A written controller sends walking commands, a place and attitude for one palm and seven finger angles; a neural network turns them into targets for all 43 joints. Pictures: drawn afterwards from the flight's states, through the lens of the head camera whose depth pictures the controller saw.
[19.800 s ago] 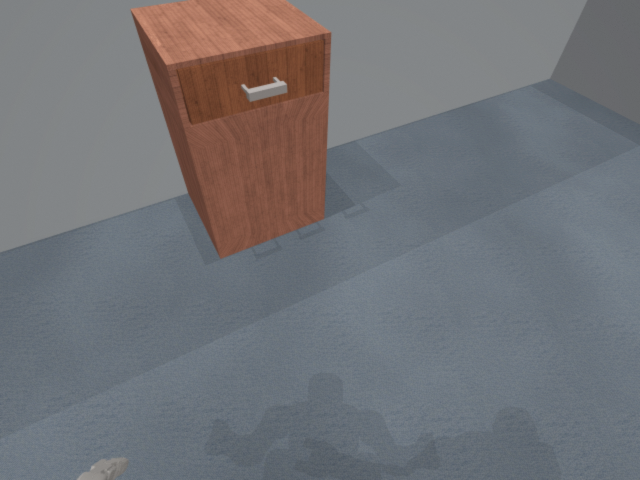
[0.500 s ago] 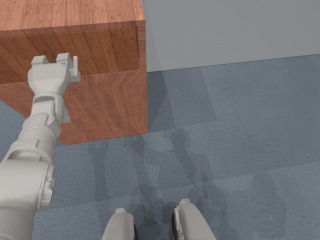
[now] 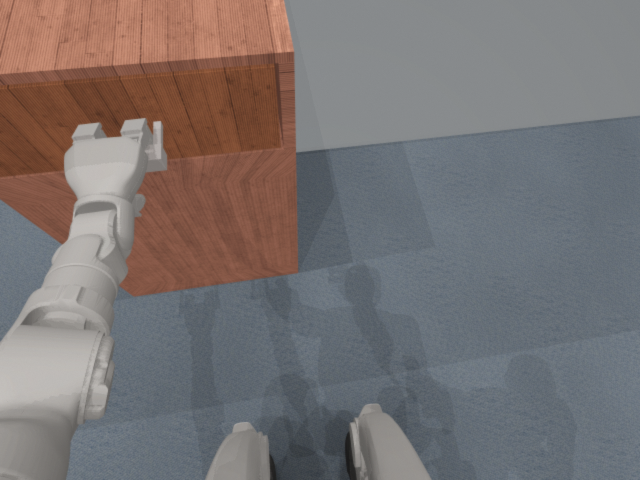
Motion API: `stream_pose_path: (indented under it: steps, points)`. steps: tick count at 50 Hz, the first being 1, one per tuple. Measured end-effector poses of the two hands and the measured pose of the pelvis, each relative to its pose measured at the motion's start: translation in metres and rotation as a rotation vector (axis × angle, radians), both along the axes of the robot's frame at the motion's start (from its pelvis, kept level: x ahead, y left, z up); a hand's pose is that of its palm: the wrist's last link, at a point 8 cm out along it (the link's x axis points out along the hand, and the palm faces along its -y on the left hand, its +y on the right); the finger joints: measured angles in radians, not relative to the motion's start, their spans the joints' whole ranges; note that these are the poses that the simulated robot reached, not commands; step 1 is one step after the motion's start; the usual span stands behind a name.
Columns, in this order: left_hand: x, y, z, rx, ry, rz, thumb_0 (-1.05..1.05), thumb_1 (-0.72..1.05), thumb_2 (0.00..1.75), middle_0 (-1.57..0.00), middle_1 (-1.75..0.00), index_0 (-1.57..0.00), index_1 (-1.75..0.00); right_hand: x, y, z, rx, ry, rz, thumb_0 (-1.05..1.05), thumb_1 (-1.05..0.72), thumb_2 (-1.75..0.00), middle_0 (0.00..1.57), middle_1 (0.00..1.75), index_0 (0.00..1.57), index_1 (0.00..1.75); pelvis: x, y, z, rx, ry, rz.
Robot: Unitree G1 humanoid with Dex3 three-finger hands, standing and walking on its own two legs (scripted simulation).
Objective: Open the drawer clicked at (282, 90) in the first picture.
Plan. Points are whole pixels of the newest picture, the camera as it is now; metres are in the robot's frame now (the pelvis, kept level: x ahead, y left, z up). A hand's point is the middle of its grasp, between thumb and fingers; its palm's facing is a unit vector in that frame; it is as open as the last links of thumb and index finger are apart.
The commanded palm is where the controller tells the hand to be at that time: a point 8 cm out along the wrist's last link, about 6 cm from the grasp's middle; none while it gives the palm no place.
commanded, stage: close the thumb around the handle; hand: left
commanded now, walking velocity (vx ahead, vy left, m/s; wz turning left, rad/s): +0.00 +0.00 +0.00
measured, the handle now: (119, 147) +0.55 +0.23 +0.01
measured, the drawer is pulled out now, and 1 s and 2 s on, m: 0.00 0.04 0.17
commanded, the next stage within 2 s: pull the drawer open in 0.26 s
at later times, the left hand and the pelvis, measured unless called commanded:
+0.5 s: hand (122, 188) +0.50 +0.23 -0.02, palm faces -0.05 -0.02 -1.00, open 5.8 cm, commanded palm +0.47 +0.22 +0.03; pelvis +0.00 +0.00 +0.00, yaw -1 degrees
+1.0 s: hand (121, 216) +0.46 +0.23 -0.02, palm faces -0.02 -0.06 -1.00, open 5.7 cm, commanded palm +0.42 +0.23 +0.03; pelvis +0.03 +0.01 +0.02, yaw -2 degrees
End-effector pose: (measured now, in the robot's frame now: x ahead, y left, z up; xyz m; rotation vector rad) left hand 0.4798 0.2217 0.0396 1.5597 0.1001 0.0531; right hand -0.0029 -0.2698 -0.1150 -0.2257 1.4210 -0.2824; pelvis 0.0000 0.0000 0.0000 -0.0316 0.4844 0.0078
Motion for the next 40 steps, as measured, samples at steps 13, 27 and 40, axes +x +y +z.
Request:
stream_pose_path:
  steps: [13, 27, 40]
  points:
    - [0.005, 0.006, 0.001, -0.005, 0.042, 0.027, 0.01, 0.67, 0.78, -0.36, -1.33, -0.41, -1.34, -0.002, 0.002, 0.004, -0.012, -0.005, -0.01, 0.0, -0.9, -0.9, 0.2, 0.3, 0.21, 0.3, -0.001, 0.002, 0.002, 0.0, -0.002, -0.007]
    - [0.002, 0.008, -0.001, -0.013, 0.017, 0.003, 0.0, 0.69, 0.81, -0.33, -1.35, -0.38, -1.35, -0.003, 0.004, 0.003, -0.008, 0.002, -0.021, 0.0, -0.9, -0.9, 0.2, 0.3, 0.21, 0.3, 0.001, 0.005, 0.001, -0.003, 0.0, -0.014]
    - [-0.017, 0.007, -0.001, -0.044, 0.022, -0.007, 0.01, 0.7, 0.76, -0.3, -1.35, -0.39, -1.35, 0.03, 0.013, 0.013, 0.02, -0.045, -0.029, 0.0, -0.9, -0.9, 0.2, 0.3, 0.21, 0.3, 0.022, 0.011, 0.016, 0.001, -0.031, -0.036]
